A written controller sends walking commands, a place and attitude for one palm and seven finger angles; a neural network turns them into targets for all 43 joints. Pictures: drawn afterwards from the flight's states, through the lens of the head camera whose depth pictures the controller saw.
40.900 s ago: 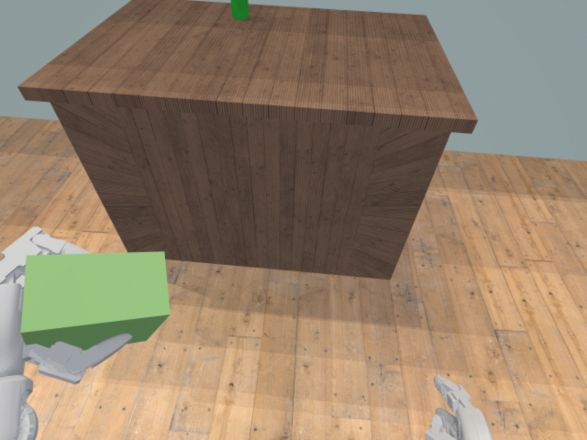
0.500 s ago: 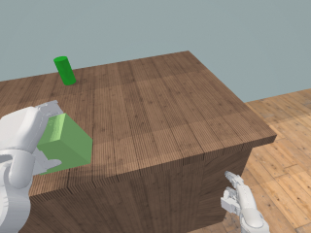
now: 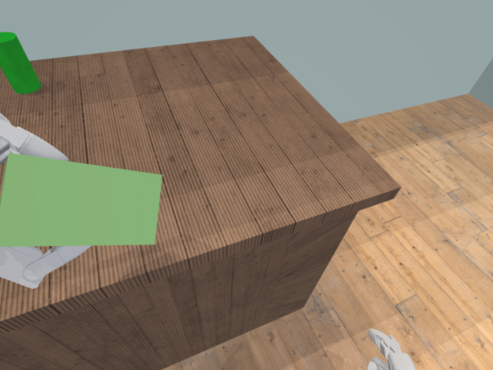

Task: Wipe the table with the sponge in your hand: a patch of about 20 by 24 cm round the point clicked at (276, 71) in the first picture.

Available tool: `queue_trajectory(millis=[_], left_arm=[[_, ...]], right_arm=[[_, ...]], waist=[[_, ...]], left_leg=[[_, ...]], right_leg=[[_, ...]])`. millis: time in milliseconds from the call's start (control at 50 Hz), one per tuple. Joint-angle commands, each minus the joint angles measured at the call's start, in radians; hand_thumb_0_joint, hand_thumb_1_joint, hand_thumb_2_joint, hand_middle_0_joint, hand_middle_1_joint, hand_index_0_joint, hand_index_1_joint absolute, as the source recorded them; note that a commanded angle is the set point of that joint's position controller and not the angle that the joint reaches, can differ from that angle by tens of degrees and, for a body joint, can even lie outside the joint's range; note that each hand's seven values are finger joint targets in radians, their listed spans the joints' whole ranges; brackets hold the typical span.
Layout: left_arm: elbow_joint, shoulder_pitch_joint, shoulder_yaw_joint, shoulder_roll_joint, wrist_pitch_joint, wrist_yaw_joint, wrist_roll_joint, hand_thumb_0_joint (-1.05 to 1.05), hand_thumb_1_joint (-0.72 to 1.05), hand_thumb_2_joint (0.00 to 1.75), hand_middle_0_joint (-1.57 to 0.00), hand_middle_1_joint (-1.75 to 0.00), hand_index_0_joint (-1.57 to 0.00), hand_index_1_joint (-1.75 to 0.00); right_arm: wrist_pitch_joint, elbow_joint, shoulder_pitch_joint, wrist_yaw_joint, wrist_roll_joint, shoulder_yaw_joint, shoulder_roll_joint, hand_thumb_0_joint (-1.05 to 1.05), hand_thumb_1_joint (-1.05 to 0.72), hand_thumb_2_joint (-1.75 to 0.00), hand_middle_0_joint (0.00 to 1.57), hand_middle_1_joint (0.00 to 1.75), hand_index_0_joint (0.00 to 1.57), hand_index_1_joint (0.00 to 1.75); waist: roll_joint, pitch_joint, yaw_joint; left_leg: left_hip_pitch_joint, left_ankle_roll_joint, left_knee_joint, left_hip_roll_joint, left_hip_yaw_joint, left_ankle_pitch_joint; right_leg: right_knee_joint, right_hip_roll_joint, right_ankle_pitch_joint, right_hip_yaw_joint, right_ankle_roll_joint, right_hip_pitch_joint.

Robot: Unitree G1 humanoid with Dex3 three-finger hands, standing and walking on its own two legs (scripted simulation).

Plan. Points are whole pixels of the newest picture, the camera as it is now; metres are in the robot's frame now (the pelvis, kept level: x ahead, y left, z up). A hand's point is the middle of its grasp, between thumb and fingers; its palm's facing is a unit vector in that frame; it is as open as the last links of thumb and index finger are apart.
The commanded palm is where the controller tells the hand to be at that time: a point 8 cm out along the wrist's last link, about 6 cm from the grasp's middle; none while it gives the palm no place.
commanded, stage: step back with the hand held close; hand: left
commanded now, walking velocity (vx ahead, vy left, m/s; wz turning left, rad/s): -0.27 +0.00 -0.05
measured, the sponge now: (96, 203) +0.23 +0.18 +0.23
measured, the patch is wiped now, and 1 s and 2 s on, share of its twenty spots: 1.00 1.00 1.00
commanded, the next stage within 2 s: stop stepping back and stand still in 0.90 s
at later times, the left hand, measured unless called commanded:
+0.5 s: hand out of the picture +0.13 +0.26 +0.29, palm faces +0.58 -0.74 -0.33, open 10.3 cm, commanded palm +0.09 +0.29 +0.28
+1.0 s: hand out of the picture +0.03 +0.21 +0.29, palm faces +0.50 -0.80 -0.33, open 10.4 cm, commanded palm -0.04 +0.26 +0.28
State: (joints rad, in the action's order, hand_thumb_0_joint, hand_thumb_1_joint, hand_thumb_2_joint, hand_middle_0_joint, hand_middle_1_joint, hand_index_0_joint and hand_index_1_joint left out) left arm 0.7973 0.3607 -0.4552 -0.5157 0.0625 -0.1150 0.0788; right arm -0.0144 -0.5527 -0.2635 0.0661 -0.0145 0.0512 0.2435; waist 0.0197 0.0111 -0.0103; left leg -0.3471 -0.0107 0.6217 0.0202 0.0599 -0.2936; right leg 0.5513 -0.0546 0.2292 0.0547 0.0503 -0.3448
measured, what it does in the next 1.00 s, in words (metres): walks backwards: left foot, then right foot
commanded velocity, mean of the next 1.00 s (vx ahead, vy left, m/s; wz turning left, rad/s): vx -0.33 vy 0.00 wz -0.05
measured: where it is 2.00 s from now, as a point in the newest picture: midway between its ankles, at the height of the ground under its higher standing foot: outside the picture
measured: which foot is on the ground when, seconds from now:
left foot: down 0.00-0.54, up 0.56-0.66, down 0.68-0.98, up 1.00-1.00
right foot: down 0.00-0.70, up 0.72-0.94, down 0.96-1.00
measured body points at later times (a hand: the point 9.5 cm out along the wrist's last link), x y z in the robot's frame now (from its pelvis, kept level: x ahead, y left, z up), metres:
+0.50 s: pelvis -0.07 +0.01 -0.01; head -0.08 +0.02 +0.44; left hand +0.10 +0.29 +0.30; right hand +0.10 -0.21 -0.09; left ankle +0.02 +0.11 -0.73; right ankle -0.03 -0.11 -0.73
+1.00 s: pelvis -0.21 -0.01 -0.01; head -0.19 -0.01 +0.44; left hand -0.01 +0.25 +0.31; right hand -0.04 -0.23 -0.10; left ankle -0.07 +0.14 -0.72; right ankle -0.19 -0.15 -0.73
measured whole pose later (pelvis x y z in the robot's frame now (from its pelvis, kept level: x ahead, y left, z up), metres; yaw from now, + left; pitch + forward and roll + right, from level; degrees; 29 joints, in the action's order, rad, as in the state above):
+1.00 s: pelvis -0.21 -0.01 -0.01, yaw -2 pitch -1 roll -4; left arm 0.67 0.13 -0.54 -0.47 0.17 -0.14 0.07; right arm 0.12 -0.60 -0.18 0.03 -0.03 0.03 0.19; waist -0.08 -0.07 0.00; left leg -0.54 0.04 0.72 -0.14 0.04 -0.23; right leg 0.62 -0.05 0.28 0.02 -0.02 -0.31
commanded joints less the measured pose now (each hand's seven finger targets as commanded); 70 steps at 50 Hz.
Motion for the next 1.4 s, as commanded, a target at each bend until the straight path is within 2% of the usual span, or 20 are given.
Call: queue_trajectory(millis=[0,160,320,420,560,620,680,720,780,860,920,960,980,1000,1080,1160,1220,1280,1320,1380], left_arm=[[0.073,-0.119,-0.204,-0.191,0.102,-0.054,0.010,0.00,0.10,1.30,-1.20,-1.60,-1.20,-1.60],[0.001,-0.069,-0.194,-0.186,0.118,-0.050,0.017,0.00,0.10,1.30,-1.20,-1.60,-1.20,-1.60],[0.196,-0.173,-0.235,-0.200,0.169,-0.071,-0.049,0.00,0.10,1.30,-1.20,-1.60,-1.20,-1.60],[-0.040,-0.300,-0.164,-0.137,0.144,-0.050,-0.038,0.00,0.10,1.30,-1.20,-1.60,-1.20,-1.60],[-0.012,-0.270,-0.056,-0.111,0.129,-0.018,-0.005,0.00,0.10,1.30,-1.20,-1.60,-1.20,-1.60],[0.125,-0.176,-0.141,-0.173,0.139,-0.024,0.004,0.00,0.10,1.30,-1.20,-1.60,-1.20,-1.60],[0.300,-0.165,-0.235,-0.227,0.178,-0.043,0.001,0.00,0.10,1.30,-1.20,-1.60,-1.20,-1.60],[0.308,-0.192,-0.224,-0.198,0.189,-0.052,0.002,0.00,0.10,1.30,-1.20,-1.60,-1.20,-1.60],[0.253,-0.216,-0.228,-0.177,0.167,-0.062,0.006,0.00,0.10,1.30,-1.20,-1.60,-1.20,-1.60],[0.082,-0.296,-0.167,-0.130,0.148,-0.048,-0.004,0.00,0.10,1.30,-1.20,-1.60,-1.20,-1.60],[-0.017,-0.289,-0.133,-0.112,0.141,-0.028,0.000,0.00,0.10,1.30,-1.20,-1.60,-1.20,-1.60],[-0.027,-0.280,-0.128,-0.160,0.163,-0.022,0.000,0.00,0.10,1.30,-1.20,-1.60,-1.20,-1.60],[-0.028,-0.240,-0.149,-0.188,0.174,-0.025,0.001,0.00,0.10,1.30,-1.20,-1.60,-1.20,-1.60],[-0.016,-0.189,-0.116,-0.136,0.159,-0.004,0.008,0.00,0.10,1.30,-1.20,-1.60,-1.20,-1.60],[0.086,-0.138,-0.191,-0.187,0.134,-0.006,0.020,0.00,0.10,1.30,-1.20,-1.60,-1.20,-1.60],[0.117,-0.119,-0.230,-0.204,0.141,-0.042,0.015,0.00,0.10,1.30,-1.20,-1.60,-1.20,-1.60],[0.184,-0.256,-0.221,-0.235,0.150,-0.041,0.002,0.00,0.10,1.30,-1.20,-1.60,-1.20,-1.60],[0.117,-0.383,-0.185,-0.235,0.152,-0.044,-0.036,0.00,0.10,1.30,-1.20,-1.60,-1.20,-1.60],[-0.119,-0.335,-0.122,-0.146,0.145,-0.033,-0.032,0.00,0.10,1.30,-1.20,-1.60,-1.20,-1.60],[-0.221,-0.394,-0.047,-0.079,0.113,-0.017,-0.017,0.00,0.10,1.30,-1.20,-1.60,-1.20,-1.60]], right_arm=[[0.056,0.126,0.103,-0.002,-0.010,-0.071,0.117,0.00,-0.90,-0.90,0.20,0.30,0.20,0.30],[0.076,0.128,0.111,0.001,-0.031,-0.087,0.114,0.00,-0.90,-0.90,0.20,0.30,0.20,0.30],[0.127,0.134,0.123,0.001,0.014,-0.086,0.131,0.00,-0.90,-0.90,0.20,0.30,0.20,0.30],[0.146,0.096,0.083,-0.002,-0.004,-0.085,0.110,0.00,-0.90,-0.90,0.20,0.30,0.20,0.30],[0.108,0.115,0.155,-0.013,-0.037,-0.072,0.067,0.00,-0.90,-0.90,0.20,0.30,0.20,0.30],[0.086,0.143,0.179,-0.016,-0.023,-0.061,0.066,0.00,-0.90,-0.90,0.20,0.30,0.20,0.30],[0.114,0.171,0.175,-0.013,0.004,-0.095,0.114,0.00,-0.90,-0.90,0.20,0.30,0.20,0.30],[0.157,0.118,0.114,-0.023,0.026,-0.092,0.072,0.00,-0.90,-0.90,0.20,0.30,0.20,0.30],[0.192,0.075,0.092,-0.031,-0.002,-0.119,0.085,0.00,-0.90,-0.90,0.20,0.30,0.20,0.30],[0.191,0.075,0.125,-0.032,-0.011,-0.108,0.099,0.00,-0.90,-0.90,0.20,0.30,0.20,0.30],[0.184,0.096,0.137,-0.026,-0.024,-0.098,0.115,0.00,-0.90,-0.90,0.20,0.30,0.20,0.30],[0.175,0.104,0.135,-0.029,-0.037,-0.090,0.074,0.00,-0.90,-0.90,0.20,0.30,0.20,0.30],[0.178,0.106,0.139,-0.027,-0.037,-0.090,0.064,0.00,-0.90,-0.90,0.20,0.30,0.20,0.30],[0.164,0.099,0.158,-0.029,-0.059,-0.110,0.059,0.00,-0.90,-0.90,0.20,0.30,0.20,0.30],[0.077,0.163,0.206,-0.027,-0.049,-0.074,0.038,0.00,-0.90,-0.90,0.20,0.30,0.20,0.30],[0.109,0.131,0.136,-0.005,-0.034,-0.092,0.093,0.00,-0.90,-0.90,0.20,0.30,0.20,0.30],[0.147,0.121,0.105,-0.007,-0.023,-0.110,0.131,0.00,-0.90,-0.90,0.20,0.30,0.20,0.30],[0.191,0.050,0.086,-0.027,-0.028,-0.094,0.083,0.00,-0.90,-0.90,0.20,0.30,0.20,0.30],[0.208,-0.001,0.065,-0.030,-0.038,-0.086,0.091,0.00,-0.90,-0.90,0.20,0.30,0.20,0.30],[0.191,0.038,0.100,-0.006,-0.026,-0.075,0.121,0.00,-0.90,-0.90,0.20,0.30,0.20,0.30]], waist=[[-0.097,0.235,0.004],[0.032,0.149,-0.014],[-0.284,0.110,0.006],[-0.160,0.080,-0.001],[0.083,0.131,-0.016],[0.029,0.098,-0.013],[-0.319,0.174,-0.001],[-0.309,0.244,-0.014],[-0.277,0.309,0.002],[-0.311,0.205,-0.005],[-0.214,0.135,0.000],[0.158,0.089,0.002],[0.270,0.121,0.015],[0.303,0.120,0.005],[0.036,0.140,-0.034],[-0.021,0.168,-0.030],[-0.398,0.118,-0.030],[-0.347,0.087,-0.035],[-0.171,-0.009,-0.013],[-0.213,-0.029,0.000]], left_leg=[[0.034,-0.031,-0.061,-0.170,0.160,0.453],[-0.051,-0.026,0.009,-0.116,0.097,-0.102],[-0.395,-0.123,-0.355,-0.258,0.301,-0.405],[-0.184,-0.074,-0.176,-0.202,0.205,-0.214],[0.030,0.009,0.343,-0.076,0.003,-0.088],[-0.009,-0.019,0.021,-0.130,0.049,-0.070],[0.055,-0.129,-0.252,-0.371,0.312,0.268],[0.132,-0.159,-0.221,-0.406,0.287,0.482],[0.304,-0.115,-0.139,-0.339,0.093,0.717],[0.124,-0.063,-0.193,-0.307,0.080,0.354],[-0.039,-0.024,-0.093,-0.250,0.056,0.003],[-0.101,0.054,0.387,-0.081,-0.096,-0.200],[-0.186,0.069,0.725,-0.009,-0.085,-0.278],[-0.163,0.056,0.808,-0.063,0.027,-0.207],[-0.023,0.027,0.520,-0.123,-0.018,-0.101],[0.138,-0.033,-0.046,-0.075,-0.071,-0.125],[0.115,-0.154,-0.354,-0.290,0.165,0.010],[0.031,-0.226,-0.322,-0.340,0.274,-0.091],[-0.064,-0.179,-0.306,-0.324,0.183,-0.246],[-0.171,-0.113,-0.187,-0.235,0.077,-0.364]], right_leg=[[-0.030,0.156,-0.314,-0.135,-0.002,0.159],[-0.118,0.248,-0.065,-0.190,0.014,-0.012],[0.229,0.034,0.087,-0.088,-0.051,0.184],[-0.008,0.056,0.073,-0.111,-0.030,0.044],[-0.162,0.377,-0.276,-0.274,0.093,-0.159],[-0.021,0.298,-0.269,-0.194,0.031,-0.133],[0.358,0.043,0.149,-0.068,-0.068,-0.203],[0.639,0.047,0.345,-0.152,-0.069,-0.300],[0.508,0.039,0.303,-0.115,-0.086,-0.256],[0.154,0.043,0.180,-0.076,-0.074,-0.039],[-0.073,0.047,-0.048,-0.036,-0.066,0.119],[-0.264,0.260,-0.257,-0.190,0.035,0.024],[-0.280,0.408,-0.504,-0.301,0.114,-0.009],[-0.241,0.408,-0.447,-0.268,0.103,-0.069],[-0.115,0.318,-0.088,-0.120,0.055,-0.164],[0.014,0.231,0.073,-0.172,0.005,-0.180],[0.631,-0.012,0.283,-0.035,-0.059,-0.321],[0.788,0.092,0.216,-0.162,-0.058,-0.408],[0.566,0.128,0.169,-0.145,-0.042,-0.318],[0.130,0.074,0.134,-0.021,-0.046,0.002]])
